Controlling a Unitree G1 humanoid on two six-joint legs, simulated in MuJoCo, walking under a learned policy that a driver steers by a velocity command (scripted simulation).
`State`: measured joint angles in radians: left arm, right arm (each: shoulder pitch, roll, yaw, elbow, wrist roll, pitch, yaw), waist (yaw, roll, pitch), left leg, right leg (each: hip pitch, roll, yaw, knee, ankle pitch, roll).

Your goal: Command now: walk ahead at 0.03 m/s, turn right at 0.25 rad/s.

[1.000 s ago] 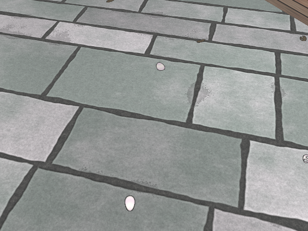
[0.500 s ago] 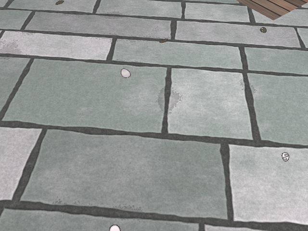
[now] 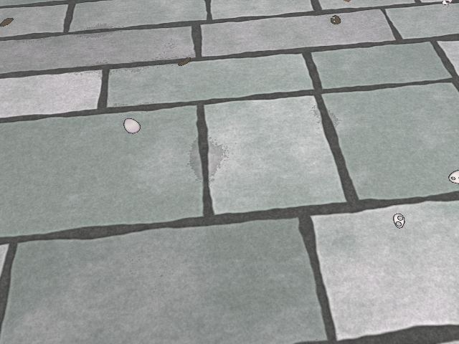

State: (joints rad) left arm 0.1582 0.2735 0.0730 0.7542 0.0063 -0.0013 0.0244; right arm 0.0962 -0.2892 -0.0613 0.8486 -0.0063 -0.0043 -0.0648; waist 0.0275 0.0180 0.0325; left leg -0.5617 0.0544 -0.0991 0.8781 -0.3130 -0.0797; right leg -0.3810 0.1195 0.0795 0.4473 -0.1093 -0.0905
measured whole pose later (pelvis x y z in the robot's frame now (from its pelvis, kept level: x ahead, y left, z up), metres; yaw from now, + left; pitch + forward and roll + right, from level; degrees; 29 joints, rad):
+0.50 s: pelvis +0.06 +0.04 -0.01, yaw -2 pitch +0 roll +0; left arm 0.20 0.24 0.05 0.81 0.00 0.00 0.01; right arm 0.21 -0.24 -0.03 0.90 0.00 -0.04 -0.02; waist -0.01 0.01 0.00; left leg -0.23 0.00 -0.01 0.58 -0.36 0.01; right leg -0.29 0.05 0.07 0.59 -0.31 -0.03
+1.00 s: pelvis +0.22 +0.03 +0.00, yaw -2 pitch +3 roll +0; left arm 0.47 0.21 0.03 0.89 -0.02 -0.07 0.01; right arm 0.02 -0.26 -0.03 0.69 0.02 -0.10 0.04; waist 0.08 0.03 0.01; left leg -0.69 0.05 0.02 0.68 -0.01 0.01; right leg 0.09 0.04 0.10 0.20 -0.34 -0.05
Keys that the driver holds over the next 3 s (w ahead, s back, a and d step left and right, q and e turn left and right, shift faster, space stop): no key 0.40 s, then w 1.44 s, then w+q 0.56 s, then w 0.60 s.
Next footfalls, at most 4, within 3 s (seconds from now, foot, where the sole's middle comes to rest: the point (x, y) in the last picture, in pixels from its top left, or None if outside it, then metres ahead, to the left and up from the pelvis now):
0.12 left None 0.08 0.16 -0.77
1.10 left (203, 331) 0.48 0.14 -0.77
1.66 right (289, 253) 0.73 -0.11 -0.77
2.22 left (218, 175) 1.03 0.12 -0.77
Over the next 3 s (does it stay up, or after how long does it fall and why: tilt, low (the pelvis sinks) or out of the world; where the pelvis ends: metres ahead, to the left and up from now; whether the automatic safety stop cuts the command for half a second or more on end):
stays up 1.31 0.07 0.01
